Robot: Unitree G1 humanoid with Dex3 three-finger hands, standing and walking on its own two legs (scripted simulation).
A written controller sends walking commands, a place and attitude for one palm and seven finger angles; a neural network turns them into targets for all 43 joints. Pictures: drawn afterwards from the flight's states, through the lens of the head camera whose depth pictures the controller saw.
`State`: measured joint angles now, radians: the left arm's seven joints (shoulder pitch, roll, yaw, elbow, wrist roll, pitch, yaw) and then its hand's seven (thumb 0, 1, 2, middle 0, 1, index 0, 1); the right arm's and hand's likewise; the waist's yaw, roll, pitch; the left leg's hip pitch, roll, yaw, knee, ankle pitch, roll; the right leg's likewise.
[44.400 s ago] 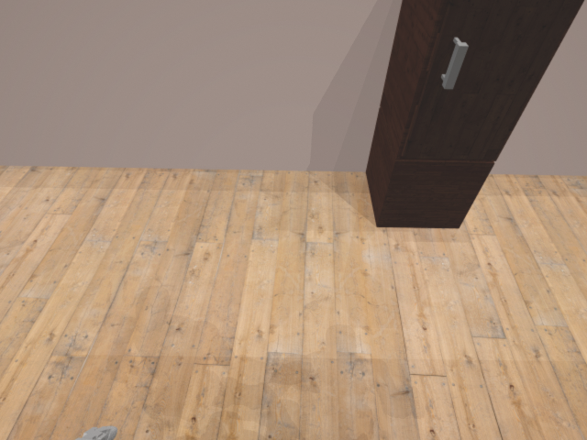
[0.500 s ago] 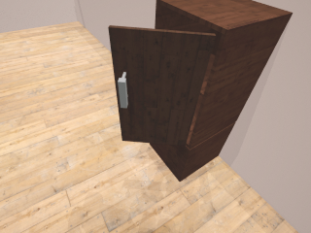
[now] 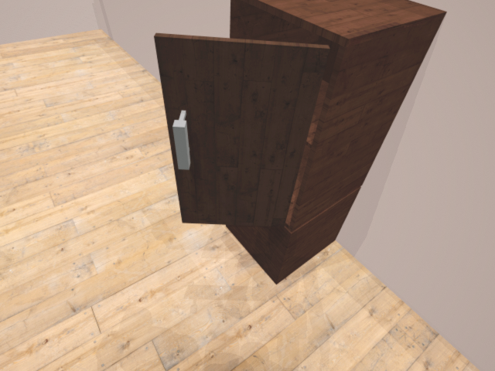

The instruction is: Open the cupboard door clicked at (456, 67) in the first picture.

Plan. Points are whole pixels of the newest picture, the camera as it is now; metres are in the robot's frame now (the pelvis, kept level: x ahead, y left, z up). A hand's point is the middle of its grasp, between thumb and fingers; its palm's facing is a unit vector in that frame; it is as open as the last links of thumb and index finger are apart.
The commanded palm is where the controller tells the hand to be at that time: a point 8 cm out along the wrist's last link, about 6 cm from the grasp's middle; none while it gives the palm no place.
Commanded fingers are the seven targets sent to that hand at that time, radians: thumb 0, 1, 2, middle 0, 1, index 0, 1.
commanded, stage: shuffle to correct the standing spot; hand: left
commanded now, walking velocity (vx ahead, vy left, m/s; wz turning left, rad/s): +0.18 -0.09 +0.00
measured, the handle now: (183, 139) +0.60 +0.19 +0.03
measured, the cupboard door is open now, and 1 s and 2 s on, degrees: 52 52 52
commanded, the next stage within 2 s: come to a stop and stand still in 0.28 s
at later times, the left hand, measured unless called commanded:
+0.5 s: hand out of the picture +0.08 +0.12 -0.17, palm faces +0.06 -0.99 -0.14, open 7.3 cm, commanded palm none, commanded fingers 0.00 0.90 0.90 -0.20 -0.30 -0.20 -0.30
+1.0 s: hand out of the picture +0.10 +0.14 -0.16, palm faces +0.04 -0.97 -0.26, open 7.4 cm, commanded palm none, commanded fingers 0.00 0.90 0.90 -0.20 -0.30 -0.20 -0.30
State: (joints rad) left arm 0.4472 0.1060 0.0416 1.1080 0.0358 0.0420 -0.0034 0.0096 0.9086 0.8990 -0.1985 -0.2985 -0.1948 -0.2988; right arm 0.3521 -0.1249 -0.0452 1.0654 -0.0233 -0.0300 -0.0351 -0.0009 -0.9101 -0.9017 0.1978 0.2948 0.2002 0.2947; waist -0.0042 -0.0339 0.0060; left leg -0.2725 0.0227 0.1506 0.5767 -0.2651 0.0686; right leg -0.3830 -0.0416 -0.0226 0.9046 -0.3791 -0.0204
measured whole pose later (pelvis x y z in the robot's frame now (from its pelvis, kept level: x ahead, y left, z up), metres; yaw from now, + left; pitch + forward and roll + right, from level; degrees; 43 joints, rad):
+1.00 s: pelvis +0.06 -0.06 +0.00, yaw -1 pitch -1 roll -1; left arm 0.27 0.16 0.04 0.96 0.04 0.02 0.03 0.01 0.91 0.90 -0.20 -0.30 -0.19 -0.30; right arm 0.13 -0.19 -0.07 1.00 -0.01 0.07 -0.02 0.00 -0.91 -0.90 0.20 0.30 0.20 0.29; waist 0.01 0.05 0.07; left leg -0.43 0.03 0.04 0.84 -0.41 0.00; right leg -0.25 -0.02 -0.07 0.58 -0.31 -0.01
